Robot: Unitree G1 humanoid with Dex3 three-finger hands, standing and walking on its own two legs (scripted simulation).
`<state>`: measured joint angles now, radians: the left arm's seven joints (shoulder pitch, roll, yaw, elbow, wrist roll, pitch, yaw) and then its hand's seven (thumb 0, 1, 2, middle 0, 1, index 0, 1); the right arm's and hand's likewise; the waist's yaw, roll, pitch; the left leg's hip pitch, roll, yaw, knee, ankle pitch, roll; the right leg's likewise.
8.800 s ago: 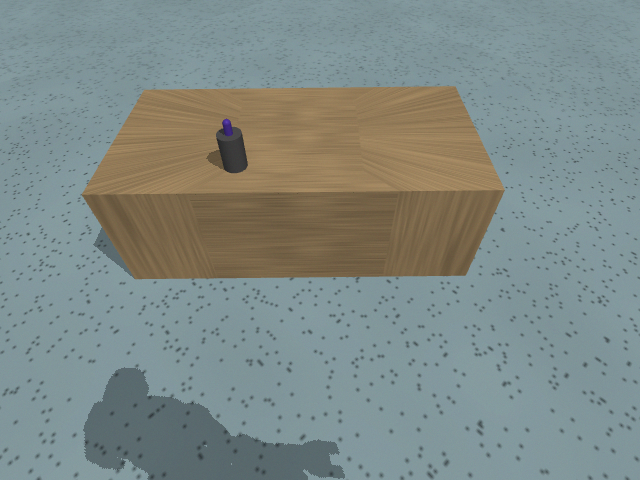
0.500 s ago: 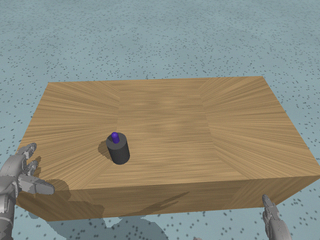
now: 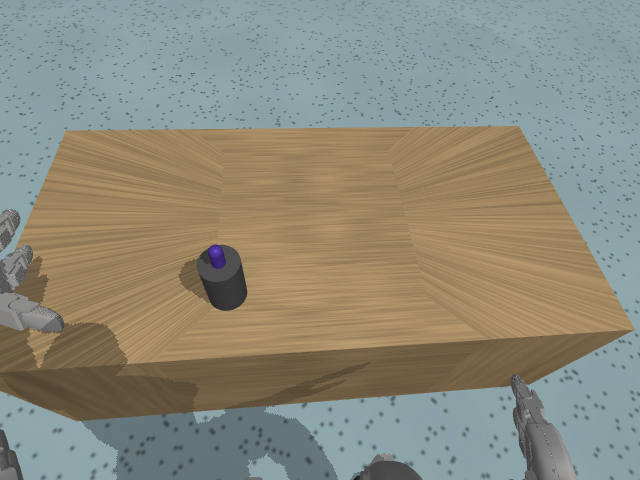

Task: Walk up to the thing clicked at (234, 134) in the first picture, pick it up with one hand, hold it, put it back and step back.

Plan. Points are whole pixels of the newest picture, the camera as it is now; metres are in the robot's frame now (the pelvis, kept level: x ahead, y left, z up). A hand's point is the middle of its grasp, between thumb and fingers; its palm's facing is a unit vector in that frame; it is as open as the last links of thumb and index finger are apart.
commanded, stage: go down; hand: left
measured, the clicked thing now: (221, 272) +0.50 +0.17 -0.19
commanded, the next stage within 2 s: approach in 0.64 s
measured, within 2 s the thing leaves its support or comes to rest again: neither
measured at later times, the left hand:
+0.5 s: hand (31, 250) +0.40 +0.35 +0.04, palm faces +0.16 -0.98 -0.07, open 17.6 cm
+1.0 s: hand (53, 240) +0.42 +0.35 +0.02, palm faces +0.16 -0.99 +0.02, open 17.6 cm
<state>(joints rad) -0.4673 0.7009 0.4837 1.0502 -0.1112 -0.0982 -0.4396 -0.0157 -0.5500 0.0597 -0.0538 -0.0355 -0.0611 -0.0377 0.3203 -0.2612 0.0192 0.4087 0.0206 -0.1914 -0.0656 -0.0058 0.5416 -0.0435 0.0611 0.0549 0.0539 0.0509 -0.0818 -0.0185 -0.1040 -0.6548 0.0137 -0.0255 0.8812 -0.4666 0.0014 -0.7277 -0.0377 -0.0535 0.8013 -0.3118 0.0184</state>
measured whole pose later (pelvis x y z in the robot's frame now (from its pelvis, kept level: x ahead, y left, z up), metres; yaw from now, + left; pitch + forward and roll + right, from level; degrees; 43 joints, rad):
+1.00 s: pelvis -0.01 +0.00 -0.03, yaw -1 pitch +21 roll -3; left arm -0.69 0.81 0.59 1.23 -0.19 -0.30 -0.52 -0.01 -0.58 0.03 -0.05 -0.03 -0.05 -0.04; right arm 0.32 -0.28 0.03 0.26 0.00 -0.18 -0.03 -0.01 0.55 -0.04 0.06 0.06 0.05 0.05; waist -0.16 -0.04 -0.12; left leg -0.91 0.02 -0.04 1.08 -0.53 0.01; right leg -0.97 -0.03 -0.06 0.96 -0.35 0.02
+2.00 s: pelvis -0.06 +0.00 -0.16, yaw -2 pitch +33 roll -5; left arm -0.79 0.58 0.49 1.20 -0.02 -0.59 -0.09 -0.02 -0.61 0.02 -0.07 -0.08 -0.09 -0.06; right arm 0.45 -0.32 -0.09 -0.32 -0.06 -0.10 0.07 -0.01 0.52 -0.04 0.07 0.06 0.06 0.05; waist -0.38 -0.03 -0.15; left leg -1.57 0.01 -0.07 1.65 -0.66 0.00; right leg -1.63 -0.05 -0.07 1.50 -0.45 0.02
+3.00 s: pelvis -0.05 +0.00 -0.15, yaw -2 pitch +33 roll -5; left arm -0.82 0.58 0.46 1.20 0.01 -0.61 0.01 -0.02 -0.41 0.50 -0.75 -0.68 -0.80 -0.69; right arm 0.46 -0.32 -0.08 -0.37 -0.06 -0.04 0.10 0.00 0.49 -0.05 0.07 0.05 0.06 0.05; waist -0.39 -0.04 -0.16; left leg -1.52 0.01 -0.07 1.61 -0.67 0.00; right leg -1.57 -0.04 -0.07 1.46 -0.46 0.02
